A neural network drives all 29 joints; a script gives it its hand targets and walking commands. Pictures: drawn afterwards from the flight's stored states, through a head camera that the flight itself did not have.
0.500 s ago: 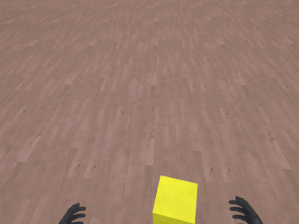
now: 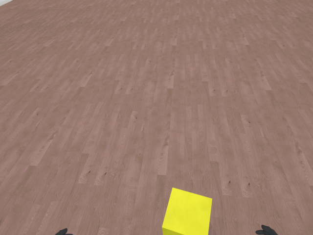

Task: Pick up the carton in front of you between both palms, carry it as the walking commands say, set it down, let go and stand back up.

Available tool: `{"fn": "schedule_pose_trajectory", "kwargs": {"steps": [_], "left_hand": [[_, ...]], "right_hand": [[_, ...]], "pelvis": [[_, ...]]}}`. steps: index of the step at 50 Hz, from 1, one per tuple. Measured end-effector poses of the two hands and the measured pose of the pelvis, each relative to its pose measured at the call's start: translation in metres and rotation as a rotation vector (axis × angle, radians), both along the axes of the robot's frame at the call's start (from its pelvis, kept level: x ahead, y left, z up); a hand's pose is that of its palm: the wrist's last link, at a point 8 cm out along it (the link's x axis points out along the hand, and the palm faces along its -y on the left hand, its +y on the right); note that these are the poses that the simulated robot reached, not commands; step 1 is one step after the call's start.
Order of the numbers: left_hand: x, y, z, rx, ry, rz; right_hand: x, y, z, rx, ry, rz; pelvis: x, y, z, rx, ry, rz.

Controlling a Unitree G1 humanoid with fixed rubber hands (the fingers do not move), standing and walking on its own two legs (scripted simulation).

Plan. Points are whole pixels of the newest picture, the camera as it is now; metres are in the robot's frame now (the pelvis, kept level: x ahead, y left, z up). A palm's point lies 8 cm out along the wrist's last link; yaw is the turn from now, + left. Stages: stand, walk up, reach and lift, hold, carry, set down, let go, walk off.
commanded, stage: stand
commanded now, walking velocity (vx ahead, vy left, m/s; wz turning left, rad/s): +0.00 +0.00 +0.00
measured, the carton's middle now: (186, 219) +0.36 -0.10 -0.64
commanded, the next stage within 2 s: none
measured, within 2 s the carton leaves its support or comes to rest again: neither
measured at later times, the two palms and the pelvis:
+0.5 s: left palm out of the picture +0.09 +0.31 -0.08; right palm out of the picture +0.08 -0.30 -0.10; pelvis -0.02 +0.00 +0.01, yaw +0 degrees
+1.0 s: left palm out of the picture +0.07 +0.31 -0.09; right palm out of the picture +0.05 -0.30 -0.10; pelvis -0.03 +0.00 +0.01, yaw -1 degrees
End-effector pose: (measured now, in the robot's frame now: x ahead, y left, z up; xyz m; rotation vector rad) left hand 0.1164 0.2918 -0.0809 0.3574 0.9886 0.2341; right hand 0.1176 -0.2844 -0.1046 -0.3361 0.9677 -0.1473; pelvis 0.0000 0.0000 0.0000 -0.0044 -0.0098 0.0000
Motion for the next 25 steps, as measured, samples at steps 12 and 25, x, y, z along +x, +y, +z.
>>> {"fn": "schedule_pose_trajectory", "kwargs": {"steps": [12,25], "left_hand": [[-0.012,0.006,-0.001,-0.004,0.033,0.022],[-0.031,0.014,-0.002,-0.001,0.071,0.033]], "right_hand": [[-0.017,-0.007,0.001,-0.018,0.034,-0.015],[-0.042,-0.012,0.000,-0.026,0.085,-0.033]], "pelvis": [[-0.006,0.000,0.004,0.001,-0.016,-0.002],[-0.016,0.002,0.007,0.003,-0.027,-0.007]]}}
